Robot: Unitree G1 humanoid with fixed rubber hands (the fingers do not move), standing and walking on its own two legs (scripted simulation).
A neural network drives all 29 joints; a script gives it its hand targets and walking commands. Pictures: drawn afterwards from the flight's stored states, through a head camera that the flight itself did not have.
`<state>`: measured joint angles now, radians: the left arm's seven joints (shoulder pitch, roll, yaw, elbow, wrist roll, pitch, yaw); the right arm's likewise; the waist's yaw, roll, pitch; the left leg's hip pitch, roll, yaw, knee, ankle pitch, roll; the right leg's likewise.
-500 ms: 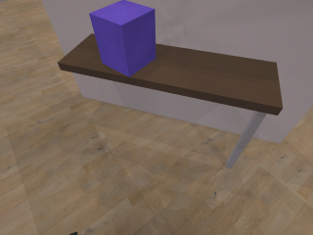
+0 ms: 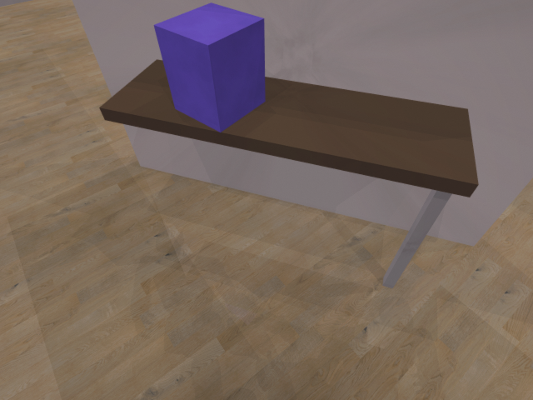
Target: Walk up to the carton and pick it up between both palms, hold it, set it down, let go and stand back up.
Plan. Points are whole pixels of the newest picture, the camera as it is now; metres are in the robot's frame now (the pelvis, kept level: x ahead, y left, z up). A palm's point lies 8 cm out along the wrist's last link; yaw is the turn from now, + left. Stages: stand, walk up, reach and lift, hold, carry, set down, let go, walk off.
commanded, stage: stand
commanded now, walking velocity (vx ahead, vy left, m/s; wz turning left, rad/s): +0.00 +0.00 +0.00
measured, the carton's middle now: (215, 67) +0.98 +0.20 +0.02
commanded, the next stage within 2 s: walk up in 1.20 s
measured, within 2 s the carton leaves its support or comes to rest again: neither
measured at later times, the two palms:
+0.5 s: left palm out of the picture +0.06 +0.27 -0.12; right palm out of the picture +0.03 -0.28 -0.13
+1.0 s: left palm out of the picture +0.05 +0.27 -0.12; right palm out of the picture +0.02 -0.28 -0.13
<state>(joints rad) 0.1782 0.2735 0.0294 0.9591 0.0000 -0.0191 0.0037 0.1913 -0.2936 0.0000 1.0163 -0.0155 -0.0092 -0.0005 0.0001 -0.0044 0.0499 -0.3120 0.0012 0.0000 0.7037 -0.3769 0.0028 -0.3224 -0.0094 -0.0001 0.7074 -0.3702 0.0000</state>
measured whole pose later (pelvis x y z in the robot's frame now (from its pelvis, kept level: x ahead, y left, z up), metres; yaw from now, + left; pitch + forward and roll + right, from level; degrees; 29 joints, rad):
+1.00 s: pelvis -0.02 +0.00 +0.00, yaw +0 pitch -3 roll +0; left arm 0.16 0.28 0.02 1.03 0.00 -0.02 0.00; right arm 0.19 -0.30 0.00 1.08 -0.02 -0.01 0.00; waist 0.00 0.00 0.05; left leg -0.31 0.00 0.00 0.70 -0.34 0.00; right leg -0.32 -0.01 0.00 0.70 -0.33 0.00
